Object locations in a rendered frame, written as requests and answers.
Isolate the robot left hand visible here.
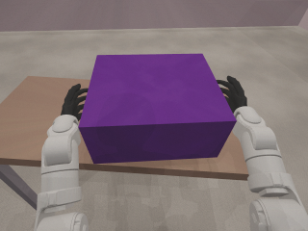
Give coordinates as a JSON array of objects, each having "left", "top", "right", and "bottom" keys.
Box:
[{"left": 61, "top": 84, "right": 89, "bottom": 121}]

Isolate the left robot upper arm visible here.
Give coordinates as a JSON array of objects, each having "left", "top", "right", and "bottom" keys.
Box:
[{"left": 37, "top": 212, "right": 89, "bottom": 231}]

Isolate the carton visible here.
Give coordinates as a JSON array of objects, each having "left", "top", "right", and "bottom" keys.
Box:
[{"left": 78, "top": 53, "right": 237, "bottom": 164}]

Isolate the right robot forearm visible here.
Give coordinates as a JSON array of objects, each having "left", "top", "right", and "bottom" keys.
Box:
[{"left": 232, "top": 106, "right": 308, "bottom": 218}]

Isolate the table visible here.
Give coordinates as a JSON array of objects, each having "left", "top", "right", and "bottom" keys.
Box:
[{"left": 0, "top": 76, "right": 249, "bottom": 210}]

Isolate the robot right hand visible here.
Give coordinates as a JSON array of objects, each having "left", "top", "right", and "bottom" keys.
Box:
[{"left": 217, "top": 75, "right": 247, "bottom": 114}]

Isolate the right robot upper arm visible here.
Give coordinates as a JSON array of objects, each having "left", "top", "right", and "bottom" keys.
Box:
[{"left": 249, "top": 198, "right": 308, "bottom": 231}]

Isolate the left robot forearm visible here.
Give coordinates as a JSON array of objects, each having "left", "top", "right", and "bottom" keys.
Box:
[{"left": 34, "top": 115, "right": 82, "bottom": 231}]

